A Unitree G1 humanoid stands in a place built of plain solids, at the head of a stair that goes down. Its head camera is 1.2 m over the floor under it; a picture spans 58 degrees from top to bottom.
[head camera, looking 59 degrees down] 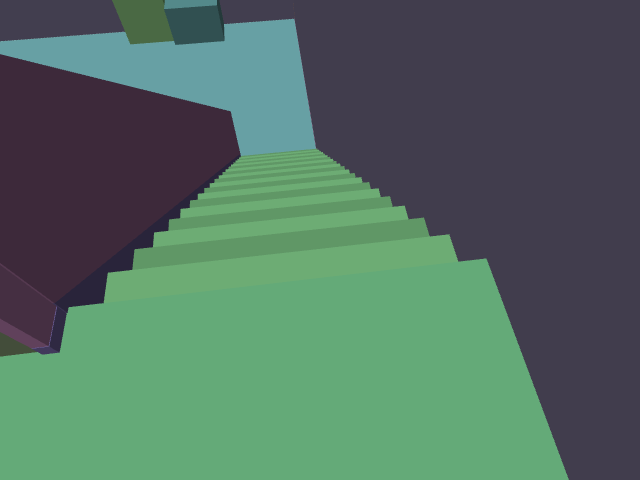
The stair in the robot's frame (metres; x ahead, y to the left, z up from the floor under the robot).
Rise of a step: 0.21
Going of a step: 0.22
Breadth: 1.28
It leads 7 degrees to the left of straight ahead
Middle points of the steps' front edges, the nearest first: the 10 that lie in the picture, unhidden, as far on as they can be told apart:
0.57 0.11 0.00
0.79 0.14 -0.21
1.01 0.17 -0.42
1.23 0.19 -0.63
1.45 0.22 -0.84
1.67 0.25 -1.05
1.89 0.28 -1.27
2.11 0.31 -1.48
2.33 0.34 -1.69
2.55 0.37 -1.90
